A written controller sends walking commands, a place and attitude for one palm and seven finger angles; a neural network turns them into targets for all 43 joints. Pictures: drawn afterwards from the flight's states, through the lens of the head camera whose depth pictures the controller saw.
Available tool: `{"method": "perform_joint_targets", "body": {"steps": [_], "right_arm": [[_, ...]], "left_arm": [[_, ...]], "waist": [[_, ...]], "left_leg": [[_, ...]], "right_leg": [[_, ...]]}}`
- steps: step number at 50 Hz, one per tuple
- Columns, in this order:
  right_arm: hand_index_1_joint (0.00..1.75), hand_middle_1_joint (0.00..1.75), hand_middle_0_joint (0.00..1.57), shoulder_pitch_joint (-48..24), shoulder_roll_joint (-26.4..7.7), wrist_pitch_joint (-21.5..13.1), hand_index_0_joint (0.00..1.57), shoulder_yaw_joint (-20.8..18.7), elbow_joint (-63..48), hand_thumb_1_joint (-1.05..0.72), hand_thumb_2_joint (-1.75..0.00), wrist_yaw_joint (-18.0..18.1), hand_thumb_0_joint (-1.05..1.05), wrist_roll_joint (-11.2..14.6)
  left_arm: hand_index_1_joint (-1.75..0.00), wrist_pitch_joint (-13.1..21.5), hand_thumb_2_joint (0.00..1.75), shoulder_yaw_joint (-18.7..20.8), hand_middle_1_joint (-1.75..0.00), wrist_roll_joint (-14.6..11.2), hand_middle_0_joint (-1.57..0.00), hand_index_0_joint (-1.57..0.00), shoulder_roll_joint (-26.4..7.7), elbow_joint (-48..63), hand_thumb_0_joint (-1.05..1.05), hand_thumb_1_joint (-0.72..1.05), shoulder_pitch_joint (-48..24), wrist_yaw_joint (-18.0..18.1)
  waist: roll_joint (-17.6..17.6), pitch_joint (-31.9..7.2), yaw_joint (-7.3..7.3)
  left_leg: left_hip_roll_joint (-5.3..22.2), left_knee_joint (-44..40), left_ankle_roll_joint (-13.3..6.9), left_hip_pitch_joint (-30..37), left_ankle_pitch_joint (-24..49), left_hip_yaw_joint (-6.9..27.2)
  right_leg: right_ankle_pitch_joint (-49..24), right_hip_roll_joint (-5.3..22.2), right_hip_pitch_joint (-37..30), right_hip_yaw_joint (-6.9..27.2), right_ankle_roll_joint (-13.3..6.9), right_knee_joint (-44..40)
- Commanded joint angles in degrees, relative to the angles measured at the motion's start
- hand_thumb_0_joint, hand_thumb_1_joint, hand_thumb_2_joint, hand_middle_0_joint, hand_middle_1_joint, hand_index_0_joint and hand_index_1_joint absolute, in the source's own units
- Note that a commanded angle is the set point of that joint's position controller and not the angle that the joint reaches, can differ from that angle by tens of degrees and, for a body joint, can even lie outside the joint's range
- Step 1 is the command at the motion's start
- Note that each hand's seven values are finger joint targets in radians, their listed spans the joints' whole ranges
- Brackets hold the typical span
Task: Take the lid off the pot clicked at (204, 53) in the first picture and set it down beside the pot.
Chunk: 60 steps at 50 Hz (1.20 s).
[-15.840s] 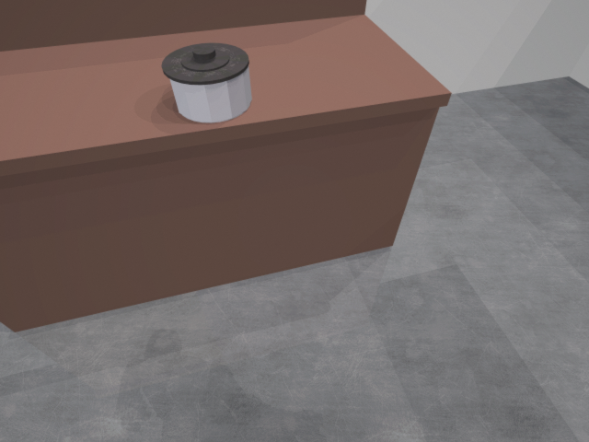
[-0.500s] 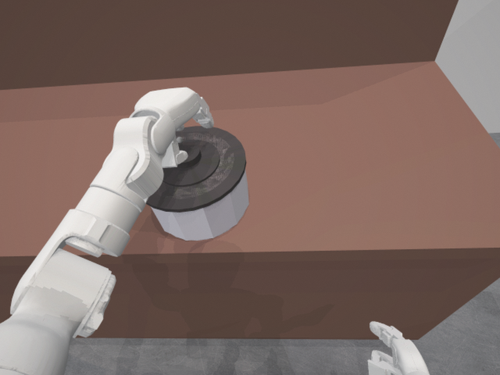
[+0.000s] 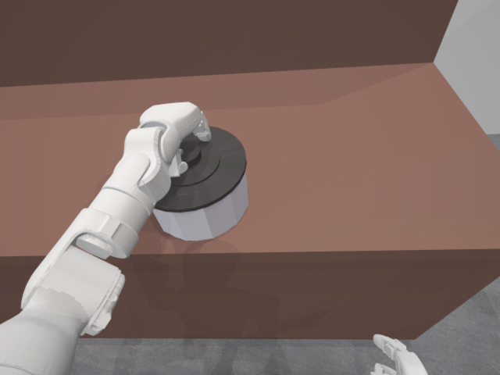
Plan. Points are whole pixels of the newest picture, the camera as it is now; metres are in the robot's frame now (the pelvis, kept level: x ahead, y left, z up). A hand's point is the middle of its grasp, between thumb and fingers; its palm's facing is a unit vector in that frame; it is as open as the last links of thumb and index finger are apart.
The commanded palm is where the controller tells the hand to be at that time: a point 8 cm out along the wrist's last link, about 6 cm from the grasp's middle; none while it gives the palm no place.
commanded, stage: lower the open fingers around the knob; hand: left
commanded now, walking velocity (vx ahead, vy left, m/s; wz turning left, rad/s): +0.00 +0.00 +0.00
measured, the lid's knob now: (185, 154) +0.46 +0.12 +0.11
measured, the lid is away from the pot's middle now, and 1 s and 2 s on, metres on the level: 0.00 0.00 0.00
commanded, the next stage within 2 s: close the fingers and squeeze the knob in 0.32 s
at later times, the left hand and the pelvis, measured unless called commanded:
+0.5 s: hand (183, 155) +0.43 +0.12 +0.13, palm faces -0.27 -0.07 -0.96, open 9.9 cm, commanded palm +0.41 +0.13 +0.20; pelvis +0.00 +0.00 +0.00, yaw +0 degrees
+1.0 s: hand (180, 156) +0.43 +0.12 +0.13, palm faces -0.30 -0.07 -0.95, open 8.6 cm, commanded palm +0.41 +0.13 +0.20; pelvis +0.00 +0.00 +0.00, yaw +0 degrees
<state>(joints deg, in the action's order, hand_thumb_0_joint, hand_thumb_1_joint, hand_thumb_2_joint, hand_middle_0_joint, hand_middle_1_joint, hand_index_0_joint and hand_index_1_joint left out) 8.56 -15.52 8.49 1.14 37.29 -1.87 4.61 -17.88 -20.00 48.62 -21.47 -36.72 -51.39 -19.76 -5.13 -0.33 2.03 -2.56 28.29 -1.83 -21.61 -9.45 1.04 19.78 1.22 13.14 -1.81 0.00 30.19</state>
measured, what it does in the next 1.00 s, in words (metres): stands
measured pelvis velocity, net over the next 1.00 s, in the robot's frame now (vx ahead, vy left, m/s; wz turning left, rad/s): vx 0.00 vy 0.00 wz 0.00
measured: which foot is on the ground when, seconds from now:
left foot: down 0.00-1.00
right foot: down 0.00-1.00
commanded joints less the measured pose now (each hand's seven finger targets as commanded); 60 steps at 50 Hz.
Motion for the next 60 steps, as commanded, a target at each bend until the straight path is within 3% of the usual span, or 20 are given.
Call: {"method": "perform_joint_targets", "body": {"steps": [1,5,6,9,11,15,21,22,25,30,33,35,38,42,44,47,50,53,56,60], "right_arm": [[0.3,0.3,0.2,-5.38,-6.21,-2.36,0.2,-2.08,-7.92,-0.9,-0.9,0.49,0.0,0.15],[0.3,0.3,0.2,-5.78,-6.0,-2.6,0.2,-2.4,-8.9,-0.9,-0.9,0.15,0.0,-0.01],[0.3,0.3,0.2,-5.9,-6.14,-2.45,0.2,-2.35,-8.76,-0.9,-0.9,0.08,0.0,0.11],[0.3,0.3,0.2,-6.11,-5.96,-1.93,0.2,-2.49,-8.78,-0.9,-0.9,-0.23,0.0,0.24],[0.3,0.3,0.2,-6.16,-6.09,-2.04,0.2,-2.64,-8.79,-0.9,-0.9,-0.3,0.0,0.22],[0.3,0.3,0.2,-6.48,-5.87,-2.13,0.2,-2.7,-8.98,-0.9,-0.9,-0.63,0.0,0.13],[0.3,0.3,0.2,-7.22,-5.7,-1.84,0.2,-1.76,-8.37,-0.9,-0.9,-0.12,0.0,0.3],[0.3,0.3,0.2,-7.18,-5.66,-1.88,0.2,-1.82,-8.27,-0.9,-0.9,-0.03,0.0,0.28],[0.3,0.3,0.2,-8.0,-5.53,-2.12,0.2,-1.87,-9.04,-0.9,-0.9,-0.06,0.0,0.09],[0.3,0.3,0.2,-7.86,-5.44,-1.61,0.2,-1.87,-8.75,-0.9,-0.9,0.04,0.0,0.42],[0.3,0.3,0.2,-7.78,-6.18,-1.68,0.2,-2.07,-9.04,-0.9,-0.9,0.36,0.0,0.17],[0.3,0.3,0.2,-7.98,-5.47,-1.89,0.2,-2.03,-9.04,-0.9,-0.9,0.43,0.0,0.25],[0.3,0.3,0.2,-6.53,-6.35,-1.84,0.2,-2.0,-8.27,-0.9,-0.9,0.56,0.0,0.22],[0.3,0.3,0.2,-7.67,-5.62,-1.88,0.2,-2.11,-9.03,-0.9,-0.9,0.0,0.0,0.37],[0.3,0.3,0.2,-7.31,-5.93,-1.97,0.2,-2.33,-9.27,-0.9,-0.9,-0.06,0.0,0.19],[0.3,0.3,0.2,-6.89,-5.89,-1.85,0.2,-1.94,-8.44,-0.9,-0.9,0.22,0.0,0.43],[0.3,0.3,0.2,-6.45,-6.24,-2.04,0.2,-1.99,-8.33,-0.9,-0.9,0.43,0.0,0.33],[0.3,0.3,0.2,-6.35,-6.25,-2.24,0.2,-2.46,-8.75,-0.9,-0.9,0.16,0.0,0.08],[0.3,0.3,0.2,-6.28,-6.1,-2.11,0.2,-1.88,-8.19,-0.9,-0.9,0.22,0.0,0.35],[0.3,0.3,0.2,-6.72,-5.89,-2.2,0.2,-2.09,-8.6,-0.9,-0.9,0.41,0.0,0.25]], "left_arm": [[-0.08,0.36,1.55,7.93,-0.08,0.62,-0.86,-0.86,-11.96,7.71,0.0,-0.32,-26.1,1.44],[-0.08,0.8,1.55,6.47,-0.08,0.57,-0.86,-0.86,-9.92,11.37,0.0,-0.32,-24.39,0.83],[-0.08,0.83,1.55,7.66,-0.08,0.71,-0.86,-0.86,-11.44,11.82,0.0,-0.32,-24.25,0.95],[-0.08,0.73,1.55,4.23,-0.08,0.44,-0.86,-0.86,-7.68,12.58,0.0,-0.32,-24.95,0.69],[-0.08,0.44,1.55,6.53,-0.08,0.73,-0.86,-0.86,-10.33,14.52,0.0,-0.32,-26.4,1.23],[-0.08,0.39,1.55,6.78,-0.08,0.57,-0.86,-0.86,-10.44,17.05,0.0,-0.32,-26.01,1.68],[-0.08,0.01,1.55,7.8,-0.08,1.1,-0.86,-0.86,-12.01,12.23,0.0,-0.32,-25.07,2.97],[-0.35,-0.08,1.19,7.74,-0.35,1.12,-0.7,-0.7,-11.95,13.1,0.0,-0.18,-26.04,3.06],[-0.46,0.19,1.19,8.23,-0.46,0.91,-0.67,-0.67,-12.7,14.93,0.0,-0.15,-25.76,2.86],[-0.6,-0.35,1.17,5.3,-0.6,0.55,-0.64,-0.64,-9.23,11.71,0.0,-0.1,-23.65,1.68],[-0.66,0.36,1.16,7.53,-0.66,-0.05,-0.64,-0.64,-12.55,16.19,0.0,-0.07,-26.87,1.25],[-0.7,0.15,1.15,5.47,-0.7,0.52,-0.64,-0.64,-10.66,16.34,0.0,-0.04,-28.68,0.81],[-0.75,0.48,1.14,9.09,-0.75,0.09,-0.64,-0.64,-13.82,12.24,0.0,-0.01,-24.27,0.86],[-0.8,0.5,1.11,5.3,-0.8,0.76,-0.65,-0.65,-9.68,15.94,0.0,0.04,-25.91,0.68],[-0.83,1.12,1.1,7.92,-0.83,0.56,-0.65,-0.65,-12.58,16.76,0.0,0.07,-24.45,0.88],[-0.86,0.31,1.07,7.37,-0.86,0.76,-0.66,-0.66,-12.0,12.38,0.0,0.1,-25.05,1.13],[-0.89,0.59,1.04,9.7,-0.89,0.96,-0.68,-0.68,-14.76,13.17,0.0,0.14,-26.31,1.82],[-0.91,0.95,1.01,7.57,-0.91,0.38,-0.69,-0.69,-11.43,14.9,0.0,0.18,-24.66,1.73],[-0.93,0.32,0.98,9.74,-0.93,1.24,-0.71,-0.71,-14.46,10.86,0.0,0.22,-23.98,1.92],[-0.96,0.61,0.92,8.14,-0.96,1.49,-0.73,-0.73,-13.09,13.11,0.0,0.28,-26.24,1.9]], "waist": [[7.69,-19.95,0.22],[7.12,-22.26,0.04],[7.02,-21.75,-0.08],[7.02,-19.57,0.72],[6.58,-21.03,0.22],[6.1,-23.11,-0.08],[8.79,-19.3,-0.42],[8.1,-20.05,-0.48],[6.19,-22.69,-0.71],[8.45,-18.92,0.35],[7.2,-21.55,0.42],[6.31,-22.34,0.67],[7.41,-20.94,0.03],[5.14,-21.85,0.03],[6.25,-23.77,-0.26],[7.33,-20.04,0.09],[7.46,-20.7,-0.45],[6.89,-22.05,-0.03],[8.43,-20.33,-0.57],[6.97,-21.41,-0.13]], "left_leg": [[-0.76,-0.56,-2.73,18.27,8.76,1.15],[-0.89,0.23,-2.89,20.0,12.42,1.04],[-0.6,0.0,-2.7,20.01,12.24,1.14],[-0.49,-0.36,-2.68,19.66,10.99,1.2],[-0.4,-0.45,-2.59,20.7,10.34,1.48],[-0.43,0.06,-2.6,21.93,12.62,1.84],[-0.59,-1.02,-2.5,17.36,8.28,0.77],[-0.6,-0.83,-2.56,18.06,8.85,0.76],[-0.9,-0.13,-2.67,19.04,10.41,0.83],[-0.85,-0.04,-2.75,17.38,8.47,0.31],[-1.03,0.39,-3.07,18.64,10.0,0.85],[-1.26,0.44,-2.99,19.97,9.8,1.15],[-1.08,0.19,-2.96,17.97,9.68,1.16],[-0.91,0.12,-2.62,20.39,10.94,1.31],[-0.76,0.6,-2.87,20.98,13.08,1.42],[-0.93,-0.22,-2.7,18.37,9.71,0.99],[-0.71,-0.69,-2.79,18.34,8.99,1.13],[-0.67,0.16,-2.95,19.75,11.25,1.44],[-0.69,-0.48,-2.61,17.51,8.65,1.08],[-0.74,-0.18,-2.75,19.06,9.0,1.29]], "right_leg": [[-20.95,-2.4,2.98,-1.1,-1.83,-4.31],[-24.88,-2.27,1.84,-0.91,-1.75,-3.94],[-24.23,-2.32,2.06,-1.06,-1.78,-3.94],[-22.24,-2.57,3.91,-1.52,-1.84,-4.32],[-21.37,-2.63,3.53,-1.44,-1.95,-4.19],[-23.22,-2.72,2.59,-1.37,-2.07,-3.75],[-21.01,-2.47,2.2,-1.14,-1.7,-4.37],[-21.53,-2.4,2.11,-1.04,-1.78,-4.26],[-23.65,-2.17,0.7,-0.61,-1.82,-3.79],[-22.35,-2.19,2.84,-0.9,-1.48,-4.67],[-24.37,-1.76,1.36,-0.48,-1.72,-4.44],[-23.74,-2.21,1.98,-0.55,-1.6,-4.34],[-23.62,-2.03,1.31,-0.69,-1.74,-4.46],[-23.12,-2.36,2.67,-1.11,-1.87,-4.1],[-25.13,-2.48,0.96,-0.74,-1.83,-3.85],[-22.93,-2.57,2.28,-1.04,-1.64,-4.32],[-22.01,-2.5,1.45,-0.98,-1.74,-4.47],[-23.32,-2.24,2.0,-1.12,-1.99,-4.39],[-21.64,-2.52,1.44,-1.02,-1.64,-4.38],[-21.4,-2.56,2.24,-0.93,-1.76,-4.42]]}}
